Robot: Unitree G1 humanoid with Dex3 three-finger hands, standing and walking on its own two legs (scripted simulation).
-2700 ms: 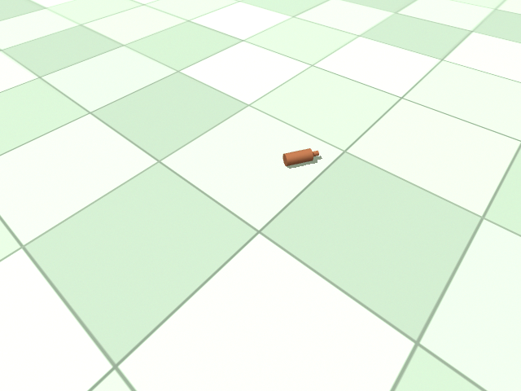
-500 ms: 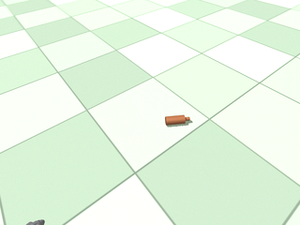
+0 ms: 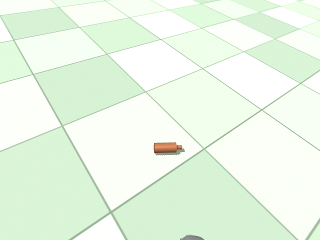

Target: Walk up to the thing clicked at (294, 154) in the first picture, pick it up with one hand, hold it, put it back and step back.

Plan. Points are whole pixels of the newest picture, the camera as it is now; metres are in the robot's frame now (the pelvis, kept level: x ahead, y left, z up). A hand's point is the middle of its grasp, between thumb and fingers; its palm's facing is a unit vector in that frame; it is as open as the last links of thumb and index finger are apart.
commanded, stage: walk up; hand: left
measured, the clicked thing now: (168, 147) +0.88 -0.10 -0.72
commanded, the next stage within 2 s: none
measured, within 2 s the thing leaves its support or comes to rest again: neither
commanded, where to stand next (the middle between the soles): +0.54 -0.34 m, yaw +7 degrees
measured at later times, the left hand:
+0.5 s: hand (113, 237) +0.18 +0.13 -0.13, palm faces +0.05 -0.93 -0.35, open 7.4 cm
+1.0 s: hand (161, 168) +0.39 +0.00 -0.13, palm faces +0.01 -0.91 -0.42, open 7.4 cm
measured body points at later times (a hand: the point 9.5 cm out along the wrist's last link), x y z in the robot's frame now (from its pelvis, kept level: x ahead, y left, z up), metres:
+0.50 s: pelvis +0.17 -0.16 +0.01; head +0.19 -0.14 +0.46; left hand +0.18 +0.18 -0.11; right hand +0.26 -0.48 -0.09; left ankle +0.26 -0.06 -0.70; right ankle +0.16 -0.25 -0.72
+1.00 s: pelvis +0.31 -0.31 -0.02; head +0.32 -0.31 +0.43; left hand +0.39 +0.05 -0.10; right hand +0.35 -0.68 -0.11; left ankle +0.28 -0.10 -0.69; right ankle +0.39 -0.44 -0.72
